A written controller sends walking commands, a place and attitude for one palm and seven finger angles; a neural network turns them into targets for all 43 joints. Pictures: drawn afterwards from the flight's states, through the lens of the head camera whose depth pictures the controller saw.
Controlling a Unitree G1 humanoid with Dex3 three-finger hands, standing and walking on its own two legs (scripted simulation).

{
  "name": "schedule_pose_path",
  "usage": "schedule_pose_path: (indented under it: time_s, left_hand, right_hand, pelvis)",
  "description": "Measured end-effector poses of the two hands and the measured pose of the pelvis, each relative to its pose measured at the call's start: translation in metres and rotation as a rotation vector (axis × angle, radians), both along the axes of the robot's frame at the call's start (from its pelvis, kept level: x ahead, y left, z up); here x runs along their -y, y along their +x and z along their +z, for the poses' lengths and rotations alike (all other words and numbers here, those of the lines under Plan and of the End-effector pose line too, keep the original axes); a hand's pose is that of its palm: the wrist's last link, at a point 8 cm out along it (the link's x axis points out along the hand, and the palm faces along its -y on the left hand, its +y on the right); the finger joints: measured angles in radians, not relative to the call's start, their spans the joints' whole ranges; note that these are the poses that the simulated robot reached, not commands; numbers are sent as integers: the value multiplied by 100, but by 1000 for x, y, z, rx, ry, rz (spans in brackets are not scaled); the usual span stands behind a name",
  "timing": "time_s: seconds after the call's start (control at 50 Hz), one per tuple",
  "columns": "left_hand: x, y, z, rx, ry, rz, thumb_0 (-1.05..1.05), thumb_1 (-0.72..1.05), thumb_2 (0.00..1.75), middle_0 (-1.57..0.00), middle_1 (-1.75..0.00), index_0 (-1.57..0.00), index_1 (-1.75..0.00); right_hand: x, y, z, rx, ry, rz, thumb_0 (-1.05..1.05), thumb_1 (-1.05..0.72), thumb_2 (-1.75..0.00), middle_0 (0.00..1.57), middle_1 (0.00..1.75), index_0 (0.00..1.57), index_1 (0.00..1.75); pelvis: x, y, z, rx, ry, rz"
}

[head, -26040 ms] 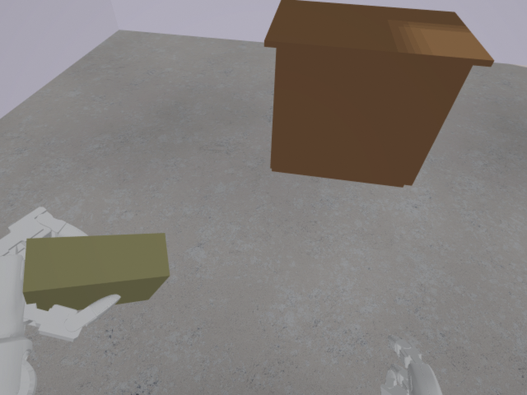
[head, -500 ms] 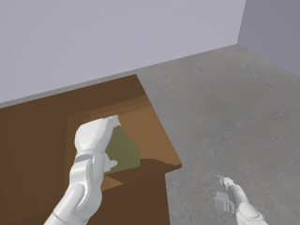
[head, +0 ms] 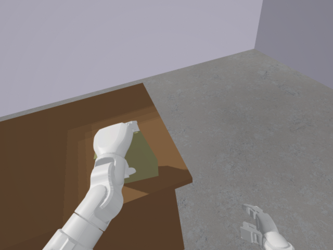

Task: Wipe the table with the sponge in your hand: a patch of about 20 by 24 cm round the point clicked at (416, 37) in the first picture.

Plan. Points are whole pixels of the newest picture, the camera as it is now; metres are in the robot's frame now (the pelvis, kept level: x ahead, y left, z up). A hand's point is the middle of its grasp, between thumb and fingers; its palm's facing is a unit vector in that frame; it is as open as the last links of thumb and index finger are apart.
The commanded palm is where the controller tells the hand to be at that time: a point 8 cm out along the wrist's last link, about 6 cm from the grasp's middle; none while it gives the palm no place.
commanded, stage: wipe forward along the third lane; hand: left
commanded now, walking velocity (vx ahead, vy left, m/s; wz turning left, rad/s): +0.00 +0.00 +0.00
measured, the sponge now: (132, 164) +0.32 +0.14 +0.06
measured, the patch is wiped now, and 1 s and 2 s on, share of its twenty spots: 0.80 0.95 0.95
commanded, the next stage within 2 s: wipe back along the third lane in 1.38 s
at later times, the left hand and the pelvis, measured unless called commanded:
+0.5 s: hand (124, 138) +0.37 +0.16 +0.10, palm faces +0.05 -0.07 -1.00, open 9.6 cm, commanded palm +0.34 +0.18 +0.13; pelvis +0.00 -0.01 +0.00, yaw +0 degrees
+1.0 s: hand (118, 127) +0.41 +0.20 +0.10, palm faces -0.01 -0.06 -1.00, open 9.6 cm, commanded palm +0.39 +0.21 +0.14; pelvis +0.01 +0.00 +0.00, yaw +1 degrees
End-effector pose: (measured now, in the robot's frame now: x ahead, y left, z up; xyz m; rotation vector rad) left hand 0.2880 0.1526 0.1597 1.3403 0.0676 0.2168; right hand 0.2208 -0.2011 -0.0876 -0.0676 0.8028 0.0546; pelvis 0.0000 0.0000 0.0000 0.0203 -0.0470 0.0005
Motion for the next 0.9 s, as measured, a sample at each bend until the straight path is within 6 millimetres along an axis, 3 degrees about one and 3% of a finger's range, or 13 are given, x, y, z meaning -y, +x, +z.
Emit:
schedule_pose_path:
  time_s: [0.36, 0.9]
  left_hand:
    - [-4, 39, -5, -58, 94, 95, -3, -52, 112, -79, -142, -81, -134]
    - [-34, 92, -4, -137, 144, 164, -1, -51, 113, -79, -143, -81, -136]
  right_hand:
    - [31, -18, -7, -40, -60, -76, 2, -90, -89, 19, 30, 20, 30]
    - [32, -30, -20, -113, -93, -93, 1, -90, -89, 19, 30, 20, 30]
  pelvis:
    - [4, 0, 0, -30, 3, -4]
    - [2, 11, 0, -86, -1, 7]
